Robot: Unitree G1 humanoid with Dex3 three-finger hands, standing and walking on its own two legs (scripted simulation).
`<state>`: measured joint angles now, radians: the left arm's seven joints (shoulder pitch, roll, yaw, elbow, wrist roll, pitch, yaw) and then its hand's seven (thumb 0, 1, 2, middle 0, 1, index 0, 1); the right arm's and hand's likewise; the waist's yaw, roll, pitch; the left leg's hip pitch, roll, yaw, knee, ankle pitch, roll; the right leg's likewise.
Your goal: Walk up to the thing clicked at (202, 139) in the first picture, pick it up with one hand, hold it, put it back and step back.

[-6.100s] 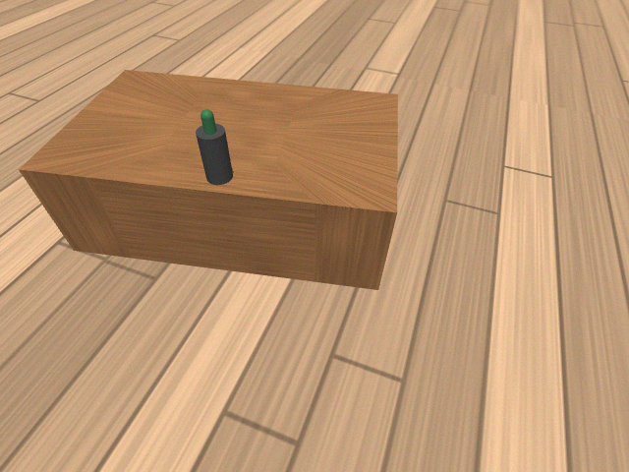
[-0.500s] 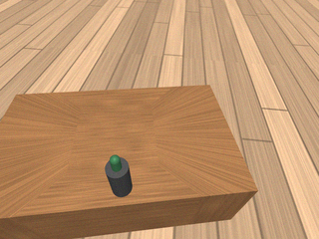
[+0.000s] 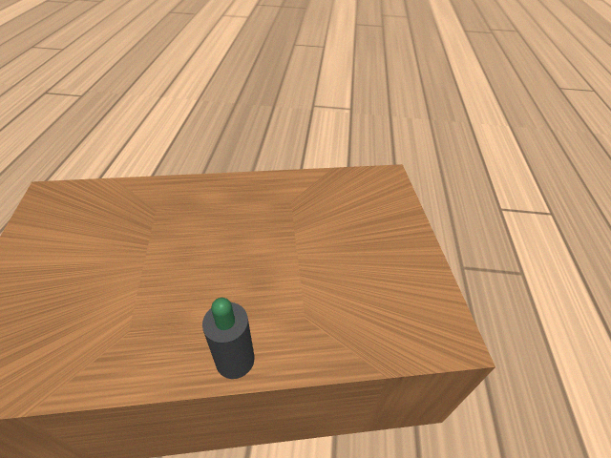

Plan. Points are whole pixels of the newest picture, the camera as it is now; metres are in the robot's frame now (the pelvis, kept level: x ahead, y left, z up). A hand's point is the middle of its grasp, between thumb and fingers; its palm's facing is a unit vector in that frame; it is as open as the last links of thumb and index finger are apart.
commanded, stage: stand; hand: left
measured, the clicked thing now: (228, 334) +0.42 +0.15 -0.24
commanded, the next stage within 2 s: go down in 0.32 s
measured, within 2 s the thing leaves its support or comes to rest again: neither
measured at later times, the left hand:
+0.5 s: hand out of the picture +0.08 +0.25 -0.16, palm faces +0.02 -0.94 -0.34, open 7.8 cm
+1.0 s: hand out of the picture +0.16 +0.26 -0.15, palm faces +0.06 -0.94 -0.32, open 16.3 cm
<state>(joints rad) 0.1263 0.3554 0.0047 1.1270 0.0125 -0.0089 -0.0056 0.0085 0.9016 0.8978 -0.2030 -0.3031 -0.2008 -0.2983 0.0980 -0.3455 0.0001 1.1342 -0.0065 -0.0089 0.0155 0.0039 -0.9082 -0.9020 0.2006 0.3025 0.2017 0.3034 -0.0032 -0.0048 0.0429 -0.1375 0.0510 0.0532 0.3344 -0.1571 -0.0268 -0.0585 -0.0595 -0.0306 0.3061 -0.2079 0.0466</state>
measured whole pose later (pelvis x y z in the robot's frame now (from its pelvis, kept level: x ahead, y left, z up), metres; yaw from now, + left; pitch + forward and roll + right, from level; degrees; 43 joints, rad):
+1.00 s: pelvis +0.00 +0.00 -0.02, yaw +1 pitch +7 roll -1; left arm 0.10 0.37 0.16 0.69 0.02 0.28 -0.07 0.00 -0.29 0.09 -0.08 -0.03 -0.07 -0.03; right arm 0.19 -0.28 -0.11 0.68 0.03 -0.08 -0.02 0.00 0.35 -0.10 0.05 0.06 0.06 0.06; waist -0.02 0.00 -0.02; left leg -0.47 0.07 0.03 0.65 -0.30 -0.03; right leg -0.39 -0.05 -0.04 0.63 -0.36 0.04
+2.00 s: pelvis +0.00 +0.00 -0.05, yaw +1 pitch +9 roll -1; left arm 0.30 0.41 0.25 0.29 -0.03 0.39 -0.17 0.00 -0.58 0.07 -0.08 -0.04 -0.06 -0.05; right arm 0.40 -0.23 -0.06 0.29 0.04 -0.09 -0.06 -0.01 0.52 -0.05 0.05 0.05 0.05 0.05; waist -0.03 0.01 -0.12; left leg -0.60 0.07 0.00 0.83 -0.39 -0.03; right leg -0.50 -0.06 -0.05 0.80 -0.45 0.04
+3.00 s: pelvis -0.01 -0.01 -0.05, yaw +0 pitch +10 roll -1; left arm -0.37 0.67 0.47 0.91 -0.10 0.03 -0.46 -0.01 -0.54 0.06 -0.06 -0.04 -0.05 -0.04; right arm 0.36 -0.26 -0.01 0.36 0.03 -0.17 -0.07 -0.01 0.52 -0.06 0.05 0.05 0.06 0.05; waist -0.06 -0.01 -0.10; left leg -0.65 0.08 0.01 0.84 -0.36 -0.03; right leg -0.57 -0.04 -0.03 0.83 -0.43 0.03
